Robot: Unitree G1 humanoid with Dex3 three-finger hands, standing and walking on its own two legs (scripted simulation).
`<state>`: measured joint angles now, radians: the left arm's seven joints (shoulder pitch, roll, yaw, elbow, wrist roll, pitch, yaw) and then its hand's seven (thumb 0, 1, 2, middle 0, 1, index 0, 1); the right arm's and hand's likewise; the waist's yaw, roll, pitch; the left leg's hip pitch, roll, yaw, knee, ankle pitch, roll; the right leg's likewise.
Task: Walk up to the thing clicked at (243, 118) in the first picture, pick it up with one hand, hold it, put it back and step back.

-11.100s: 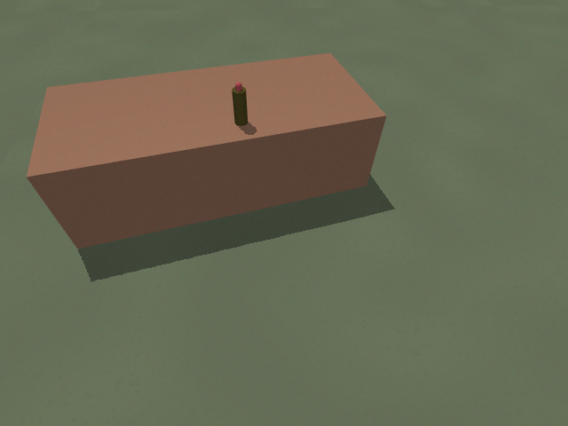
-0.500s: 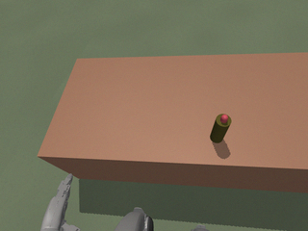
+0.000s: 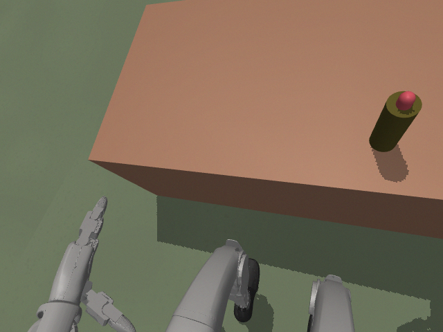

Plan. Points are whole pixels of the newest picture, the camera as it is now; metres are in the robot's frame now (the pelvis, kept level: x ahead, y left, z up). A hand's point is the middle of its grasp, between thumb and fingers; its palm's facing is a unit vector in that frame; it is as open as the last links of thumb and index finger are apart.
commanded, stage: approach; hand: right
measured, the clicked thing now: (393, 121) +0.55 -0.18 -0.12
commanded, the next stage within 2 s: close in in 0.02 s
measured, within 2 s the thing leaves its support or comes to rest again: leaves its support in 1.90 s
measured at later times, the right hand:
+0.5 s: hand (413, 142) +0.51 -0.22 -0.12, palm faces +0.12 +0.99 +0.02, open 17.5 cm
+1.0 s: hand (393, 135) +0.52 -0.19 -0.13, palm faces +0.13 +0.99 +0.00, open 17.1 cm
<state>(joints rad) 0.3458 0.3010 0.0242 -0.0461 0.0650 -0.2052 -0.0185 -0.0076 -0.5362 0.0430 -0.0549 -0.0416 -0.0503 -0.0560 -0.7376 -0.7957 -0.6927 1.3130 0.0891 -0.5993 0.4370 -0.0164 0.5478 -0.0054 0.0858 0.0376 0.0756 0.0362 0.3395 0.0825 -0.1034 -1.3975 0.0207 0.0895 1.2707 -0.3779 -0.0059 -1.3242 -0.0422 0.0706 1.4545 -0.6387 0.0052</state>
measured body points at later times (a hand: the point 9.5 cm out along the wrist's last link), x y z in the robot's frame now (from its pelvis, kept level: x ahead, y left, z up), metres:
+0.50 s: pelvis -0.03 +0.00 -0.07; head +0.18 -0.09 +0.32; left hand +0.14 +0.27 +0.05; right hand +0.49 -0.27 -0.12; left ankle +0.11 +0.13 -0.59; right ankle +0.01 -0.11 -0.59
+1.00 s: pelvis -0.03 +0.00 -0.09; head +0.19 -0.08 +0.30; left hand +0.15 +0.25 +0.06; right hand +0.51 -0.24 -0.13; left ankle +0.11 +0.13 -0.59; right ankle +0.01 -0.11 -0.59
